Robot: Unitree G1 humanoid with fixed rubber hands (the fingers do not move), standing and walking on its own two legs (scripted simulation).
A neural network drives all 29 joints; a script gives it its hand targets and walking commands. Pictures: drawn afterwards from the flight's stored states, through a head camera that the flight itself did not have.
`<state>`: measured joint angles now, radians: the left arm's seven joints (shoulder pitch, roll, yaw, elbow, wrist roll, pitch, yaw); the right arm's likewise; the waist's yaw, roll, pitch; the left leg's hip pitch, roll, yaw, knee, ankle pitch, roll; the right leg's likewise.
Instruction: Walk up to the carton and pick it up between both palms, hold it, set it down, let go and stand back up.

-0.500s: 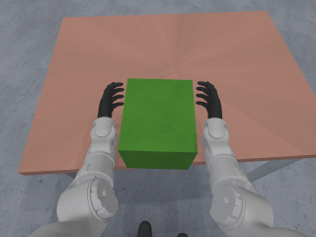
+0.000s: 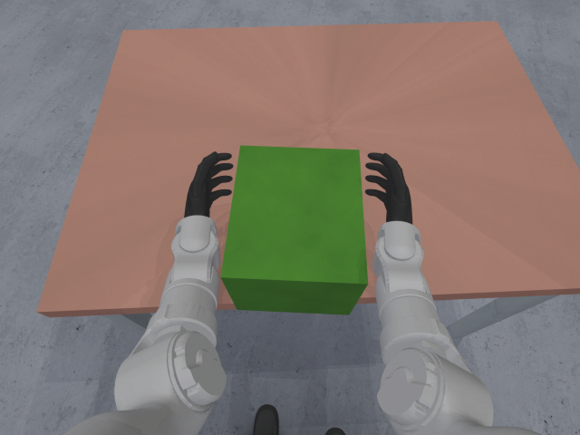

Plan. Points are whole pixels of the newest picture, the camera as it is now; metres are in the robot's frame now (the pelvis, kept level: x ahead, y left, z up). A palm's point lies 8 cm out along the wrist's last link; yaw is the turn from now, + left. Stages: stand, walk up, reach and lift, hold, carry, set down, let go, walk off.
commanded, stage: reach and lift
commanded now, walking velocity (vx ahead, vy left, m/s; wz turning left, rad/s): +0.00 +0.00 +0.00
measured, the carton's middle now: (296, 232) +0.41 +0.02 -0.06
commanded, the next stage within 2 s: none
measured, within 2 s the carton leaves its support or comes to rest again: leaves its support in 1.64 s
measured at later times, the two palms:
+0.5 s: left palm (201, 208) +0.40 +0.16 +0.02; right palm (395, 212) +0.40 -0.11 +0.02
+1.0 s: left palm (201, 208) +0.40 +0.16 +0.02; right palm (395, 213) +0.40 -0.11 +0.02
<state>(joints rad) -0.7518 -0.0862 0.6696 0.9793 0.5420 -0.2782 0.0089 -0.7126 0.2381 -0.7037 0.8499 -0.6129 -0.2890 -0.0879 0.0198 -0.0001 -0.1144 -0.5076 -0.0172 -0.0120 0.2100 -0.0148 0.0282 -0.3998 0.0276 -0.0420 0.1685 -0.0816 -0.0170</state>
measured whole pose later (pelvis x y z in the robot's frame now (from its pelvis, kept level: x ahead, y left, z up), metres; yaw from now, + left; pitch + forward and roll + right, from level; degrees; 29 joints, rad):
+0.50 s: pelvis +0.01 -0.01 +0.00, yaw +1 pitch +17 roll -1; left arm -0.73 -0.11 0.67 0.92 0.56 -0.26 -0.01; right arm -0.68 0.26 -0.70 0.82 -0.62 -0.32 -0.11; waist 0.02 0.01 -0.10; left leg -0.49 -0.02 -0.03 0.22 -0.03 0.02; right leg -0.37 0.03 -0.05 0.17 -0.09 -0.02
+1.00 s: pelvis +0.01 +0.00 +0.00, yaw +1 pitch +17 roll -1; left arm -0.70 -0.12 0.67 0.89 0.57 -0.27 -0.02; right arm -0.65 0.25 -0.66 0.82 -0.62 -0.35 -0.13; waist 0.02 0.00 -0.11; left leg -0.47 -0.02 -0.02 0.18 -0.01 0.02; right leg -0.36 0.03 -0.05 0.14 -0.08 -0.02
